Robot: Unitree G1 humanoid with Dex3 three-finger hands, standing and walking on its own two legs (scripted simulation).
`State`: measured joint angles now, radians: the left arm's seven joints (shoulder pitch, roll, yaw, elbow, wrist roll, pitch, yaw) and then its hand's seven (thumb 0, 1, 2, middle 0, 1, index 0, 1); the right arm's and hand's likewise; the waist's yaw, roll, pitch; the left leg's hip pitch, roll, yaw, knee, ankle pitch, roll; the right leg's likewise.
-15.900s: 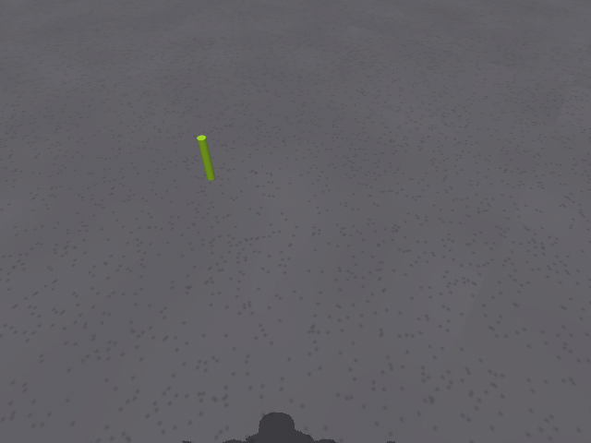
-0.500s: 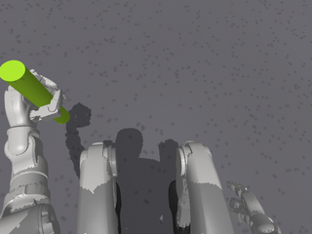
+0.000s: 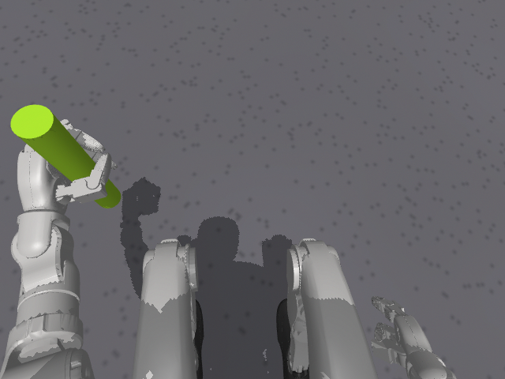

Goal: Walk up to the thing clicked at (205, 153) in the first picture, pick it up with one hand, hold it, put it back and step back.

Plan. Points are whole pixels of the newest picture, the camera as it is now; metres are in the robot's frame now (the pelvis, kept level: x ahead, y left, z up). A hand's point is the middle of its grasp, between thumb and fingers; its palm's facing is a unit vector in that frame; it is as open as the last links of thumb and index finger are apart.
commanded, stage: lift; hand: left
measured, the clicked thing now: (81, 169) +0.40 +0.26 -0.01
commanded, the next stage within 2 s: hold in 1.86 s
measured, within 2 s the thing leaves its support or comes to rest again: neither
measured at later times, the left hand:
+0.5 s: hand (27, 115) +0.38 +0.23 +0.17, palm faces +0.15 -0.99 -0.02, open 5.1 cm
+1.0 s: hand out of the picture +0.38 +0.22 +0.28, palm faces +0.17 -0.99 -0.01, open 5.1 cm
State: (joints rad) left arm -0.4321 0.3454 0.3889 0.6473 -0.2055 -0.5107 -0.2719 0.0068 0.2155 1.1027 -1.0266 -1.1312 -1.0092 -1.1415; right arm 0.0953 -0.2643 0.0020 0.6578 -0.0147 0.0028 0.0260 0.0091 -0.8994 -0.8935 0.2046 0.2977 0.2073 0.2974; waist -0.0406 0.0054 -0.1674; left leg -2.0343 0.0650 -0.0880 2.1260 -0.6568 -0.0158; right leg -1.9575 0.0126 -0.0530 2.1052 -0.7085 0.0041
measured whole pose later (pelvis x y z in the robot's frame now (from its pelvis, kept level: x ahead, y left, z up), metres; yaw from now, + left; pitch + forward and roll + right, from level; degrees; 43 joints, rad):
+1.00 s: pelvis +0.05 +0.01 +0.24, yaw +4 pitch +17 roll -3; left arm -0.12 0.24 0.18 0.31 -0.19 -0.31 -0.08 0.01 0.22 1.10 -1.02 -1.13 -1.01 -1.14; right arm 0.22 -0.22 0.00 0.61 0.04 -0.05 -0.03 0.01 -0.89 -0.89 0.20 0.30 0.21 0.30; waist -0.03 0.03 -0.13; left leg -1.06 0.05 -0.03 1.28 -0.53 0.00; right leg -0.98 -0.01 -0.05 1.23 -0.55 0.02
